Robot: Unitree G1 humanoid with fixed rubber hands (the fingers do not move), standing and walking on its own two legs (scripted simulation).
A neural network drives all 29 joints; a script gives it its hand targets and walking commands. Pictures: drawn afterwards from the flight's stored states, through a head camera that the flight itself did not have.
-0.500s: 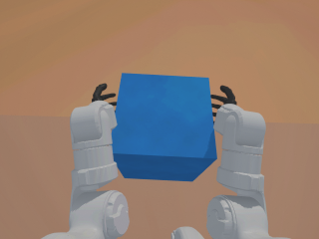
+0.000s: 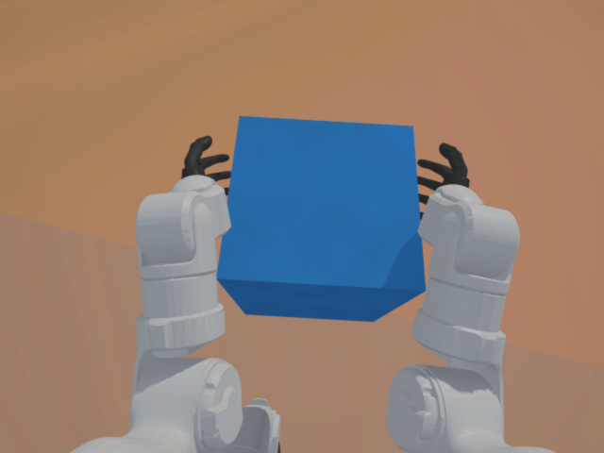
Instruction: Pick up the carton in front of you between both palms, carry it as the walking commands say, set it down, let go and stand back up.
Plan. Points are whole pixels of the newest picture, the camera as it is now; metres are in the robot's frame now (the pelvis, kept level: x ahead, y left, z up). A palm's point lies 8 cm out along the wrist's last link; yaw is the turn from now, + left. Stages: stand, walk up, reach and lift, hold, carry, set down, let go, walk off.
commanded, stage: carry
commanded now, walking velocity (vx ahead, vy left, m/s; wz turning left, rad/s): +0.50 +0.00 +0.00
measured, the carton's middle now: (316, 234) +0.40 +0.04 +0.06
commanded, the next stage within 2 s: none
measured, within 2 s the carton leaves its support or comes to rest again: neither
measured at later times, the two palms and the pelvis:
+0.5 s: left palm (286, 28) +0.70 +0.13 +0.22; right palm (466, 37) +0.69 -0.15 +0.22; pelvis +0.33 +0.00 +0.04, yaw -1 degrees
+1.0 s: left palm out of the picture +1.01 +0.13 +0.26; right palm out of the picture +0.98 -0.15 +0.26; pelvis +0.63 +0.03 +0.11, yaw -2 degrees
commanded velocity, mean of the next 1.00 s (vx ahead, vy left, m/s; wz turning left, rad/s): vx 0.50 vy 0.00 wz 0.00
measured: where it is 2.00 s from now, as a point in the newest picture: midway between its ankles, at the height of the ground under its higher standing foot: (345, 180)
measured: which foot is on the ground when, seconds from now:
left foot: up 0.00-0.06, down 0.08-0.50, up 0.52-0.82, down 0.84-1.00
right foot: down 0.00-0.08, up 0.10-0.44, down 0.46-0.84, up 0.86-1.00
